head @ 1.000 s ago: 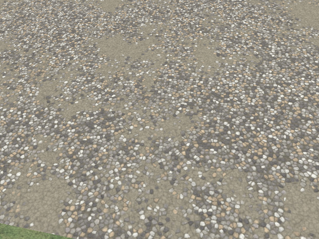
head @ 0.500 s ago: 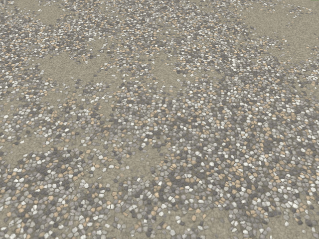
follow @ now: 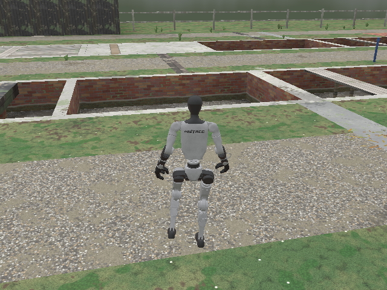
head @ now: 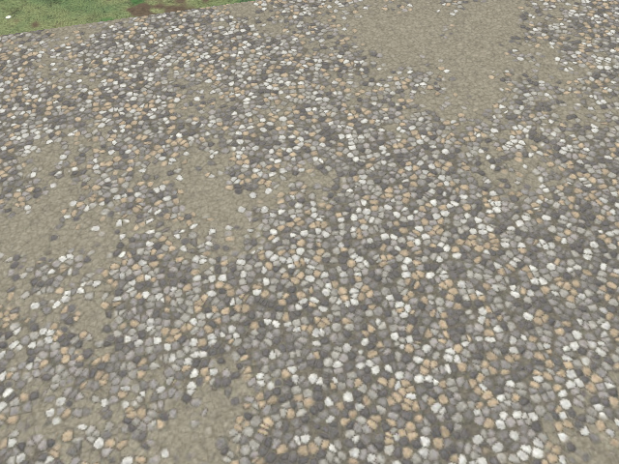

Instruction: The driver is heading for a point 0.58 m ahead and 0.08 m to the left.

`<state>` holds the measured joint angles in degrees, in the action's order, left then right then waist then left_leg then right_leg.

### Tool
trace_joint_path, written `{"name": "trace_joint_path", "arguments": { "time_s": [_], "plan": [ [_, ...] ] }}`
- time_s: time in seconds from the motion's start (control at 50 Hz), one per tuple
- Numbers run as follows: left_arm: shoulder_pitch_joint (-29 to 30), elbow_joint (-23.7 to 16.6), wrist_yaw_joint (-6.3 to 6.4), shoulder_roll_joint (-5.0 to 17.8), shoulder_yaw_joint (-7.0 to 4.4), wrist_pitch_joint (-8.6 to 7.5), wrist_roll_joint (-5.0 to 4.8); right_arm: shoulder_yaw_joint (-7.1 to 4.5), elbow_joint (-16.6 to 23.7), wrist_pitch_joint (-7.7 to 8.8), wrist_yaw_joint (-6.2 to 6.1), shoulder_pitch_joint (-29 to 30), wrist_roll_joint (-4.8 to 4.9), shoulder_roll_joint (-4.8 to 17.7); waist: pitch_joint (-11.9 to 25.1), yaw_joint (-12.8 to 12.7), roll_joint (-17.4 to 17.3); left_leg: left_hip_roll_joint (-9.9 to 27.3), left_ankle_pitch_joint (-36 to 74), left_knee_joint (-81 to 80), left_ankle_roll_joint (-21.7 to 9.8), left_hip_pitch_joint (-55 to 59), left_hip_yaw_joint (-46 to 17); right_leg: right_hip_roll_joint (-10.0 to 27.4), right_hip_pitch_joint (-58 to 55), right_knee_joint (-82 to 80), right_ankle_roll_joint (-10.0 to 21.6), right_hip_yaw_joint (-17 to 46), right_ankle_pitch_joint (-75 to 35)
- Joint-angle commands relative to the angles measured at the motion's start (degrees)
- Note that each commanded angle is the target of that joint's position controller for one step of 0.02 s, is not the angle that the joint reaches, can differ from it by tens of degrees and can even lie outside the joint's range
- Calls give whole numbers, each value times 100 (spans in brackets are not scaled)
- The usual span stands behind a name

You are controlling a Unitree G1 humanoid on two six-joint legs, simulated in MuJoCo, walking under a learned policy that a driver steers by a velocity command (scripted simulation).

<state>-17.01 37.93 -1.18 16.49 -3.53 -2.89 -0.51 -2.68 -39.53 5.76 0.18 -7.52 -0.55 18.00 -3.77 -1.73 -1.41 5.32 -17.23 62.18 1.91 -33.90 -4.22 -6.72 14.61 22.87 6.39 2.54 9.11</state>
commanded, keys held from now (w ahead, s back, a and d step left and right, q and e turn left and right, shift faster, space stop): w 0.60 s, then no key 0.40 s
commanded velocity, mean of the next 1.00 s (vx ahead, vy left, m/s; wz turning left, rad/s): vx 0.40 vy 0.00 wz -0.14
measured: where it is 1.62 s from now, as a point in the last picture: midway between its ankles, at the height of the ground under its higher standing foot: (334, 409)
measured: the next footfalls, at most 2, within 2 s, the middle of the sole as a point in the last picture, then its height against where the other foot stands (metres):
left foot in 0.28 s outside the picture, level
right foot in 0.78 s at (392, 390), level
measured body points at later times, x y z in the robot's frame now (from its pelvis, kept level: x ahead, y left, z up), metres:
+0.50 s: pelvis +0.29 +0.07 +0.00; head +0.31 +0.07 +0.45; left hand +0.45 +0.32 -0.11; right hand +0.33 -0.21 -0.11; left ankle +0.31 +0.15 -0.74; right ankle +0.29 -0.09 -0.66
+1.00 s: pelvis +0.49 +0.00 -0.01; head +0.52 -0.02 +0.44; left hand +0.67 +0.23 -0.11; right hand +0.55 -0.29 -0.14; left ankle +0.51 +0.16 -0.71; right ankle +0.56 -0.10 -0.74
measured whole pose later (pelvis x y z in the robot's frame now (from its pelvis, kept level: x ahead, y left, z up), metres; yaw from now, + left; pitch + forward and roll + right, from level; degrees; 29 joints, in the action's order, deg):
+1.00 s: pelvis +0.49 +0.00 -0.01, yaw -6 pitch +1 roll +0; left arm -7.4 43.1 -1.4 13.1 -1.5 -2.2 1.6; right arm -1.8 -47.0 -0.9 -1.7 -12.5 -0.3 16.9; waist -2.9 0.2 -2.0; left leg 3.6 -24.9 48.9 4.2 -24.7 -2.7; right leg -2.3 21.1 25.6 3.2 -1.6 5.5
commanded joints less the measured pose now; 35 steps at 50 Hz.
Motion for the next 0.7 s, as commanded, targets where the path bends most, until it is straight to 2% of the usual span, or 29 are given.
{"name": "trace_joint_path", "arguments": {
  "time_s": [0.02, 0.06, 0.1, 0.14, 0.18, 0.24, 0.26, 0.28, 0.3, 0.32, 0.34, 0.36, 0.38, 0.4, 0.42, 0.44, 0.48, 0.52, 0.58, 0.6, 0.64, 0.7],
  "plan": [
    [207, -384, 136, 922, -245, -113, -16, -77, 285, -47, -27, -74, -53, 357, 458, 198, 288, 11, 784, -890, 250, -176, 127, 1383, -173, -978, 1040, 1296, -1665],
    [92, -285, 175, 888, -222, -86, -36, -6, 320, -31, 8, 316, -33, 220, 420, 0, 469, -113, 1710, -1889, 277, 122, 207, 1142, -48, -919, 787, 947, -1353],
    [-151, -152, 177, 889, -208, -77, -35, 37, 374, 14, 70, 705, 12, 156, 388, -232, 557, -263, 2384, -2556, 252, 456, 283, 1149, -11, -910, 657, 929, -859],
    [-350, -17, 157, 934, -209, -77, -52, 11, 444, 55, 119, 942, 76, 257, 295, -347, 608, -295, 2464, -2887, 151, 443, 218, 1346, -277, -807, 644, 1143, -588],
    [-467, 82, 154, 919, -206, -58, -65, -34, 517, 98, 163, 1077, 82, 382, 227, -371, 646, -314, 2137, -3172, -24, 279, 156, 1569, -740, -557, 612, 1403, -594],
    [-412, 168, 167, 953, -227, 6, -41, -119, 482, 144, 189, 741, 89, 528, 224, -130, 849, -393, 1398, -3393, -329, 581, 246, 1782, -1182, -174, 472, 1643, -1282],
    [-305, 151, 167, 900, -206, 25, -41, -191, 355, 161, 167, 266, 70, 624, 436, 150, 825, -528, 1397, -3622, -484, 1227, 407, 1591, -1183, 306, 358, 1504, -2074],
    [-269, 104, 162, 720, -132, 29, 1, -288, 208, 183, 135, -478, 20, 836, 1054, 499, 662, -228, 1639, -3485, -748, 2425, 172, 1269, -866, 1334, 178, 1224, -2338],
    [-668, 3, 173, 403, -7, -5, 104, -387, 133, 178, 115, -1344, -52, 1261, 2044, 624, -291, 886, 1685, -3260, -1340, 4327, -1277, 706, 398, 3161, -125, 836, -759],
    [-1220, 21, 165, 202, 63, -81, -73, -437, -132, 111, 190, -1737, 16, 1324, 2410, 474, -1804, 1704, -43, -4238, -2048, 5463, -3770, 35, 2195, 4689, -465, 578, 2366],
    [-726, 43, 165, 777, -47, -103, -164, -307, -93, 93, 195, -1617, 166, 808, 1730, 676, -942, 1617, -1302, -4574, -1824, 5103, -3824, 380, 2874, 5199, -454, 883, 2229],
    [-67, -108, 158, 927, -92, -114, -160, -234, -44, 52, 160, -1233, 148, 601, 1007, 694, -458, 1418, -1130, -4650, -1588, 4376, -2986, 648, 3059, 5169, -436, 651, 1693],
    [245, -188, 157, 837, -69, -128, -74, -181, 1, 18, 148, -951, 77, 523, 604, 566, -135, 1179, -457, -4761, -1520, 3664, -2382, 880, 2924, 4930, -452, 440, 1285],
    [333, -223, 144, 746, -78, -145, -2, -145, 1, 11, 142, -784, 31, 432, 384, 425, -122, 972, 76, -4893, -1506, 3197, -2002, 1065, 2757, 4574, -479, 392, 985],
    [230, -202, 127, 647, -72, -141, 3, -113, 1, 26, 131, -712, -13, 365, 394, 289, -284, 801, 494, -5010, -1461, 2929, -1696, 1190, 2461, 4360, -502, 363, 797],
    [121, -158, 119, 546, -54, -126, -9, -105, -26, 41, 128, -708, 5, 335, 438, 231, -397, 695, 814, -5107, -1478, 2821, -1459, 1227, 2313, 4188, -539, 295, 730],
    [160, -165, 122, 399, -10, -92, 16, -127, -125, 69, 109, -789, 68, 438, 406, 195, -389, 671, 1486, -5235, -1568, 2682, -1079, 1279, 2344, 3796, -644, 157, 638],
    [512, -279, 129, 308, 39, -102, 51, -169, -217, 49, 74, -881, 90, 595, 310, 272, -265, 649, 1922, -5354, -1592, 2684, -780, 1323, 2491, 3134, -747, 75, 199],
    [1042, -371, 80, 180, 97, -159, 36, -179, -347, -16, 42, -1053, 128, 693, 237, 464, -246, 458, 2141, -5384, -1417, 2700, -310, 1240, 2275, 2000, -770, -55, -772],
    [1232, -407, 56, 156, 110, -180, 22, -180, -402, -34, 36, -1148, 146, 722, 203, 540, -238, 425, 2124, -5370, -1372, 2707, -208, 1180, 2151, 1664, -766, -107, -1031],
    [1557, -483, 1, 148, 112, -228, 24, -169, -534, -98, 14, -1339, 142, 740, 118, 653, -236, 417, 2790, -5177, -1290, 2759, -75, 990, 1869, 1160, -747, -231, -1390],
    [1706, -552, -105, 233, 61, -293, 39, -162, -677, -214, -26, -1474, 144, 759, 259, 607, -352, 534, 3424, -4647, -1103, 3194, -100, 803, 1582, 706, -558, -182, -1365]
  ]
}}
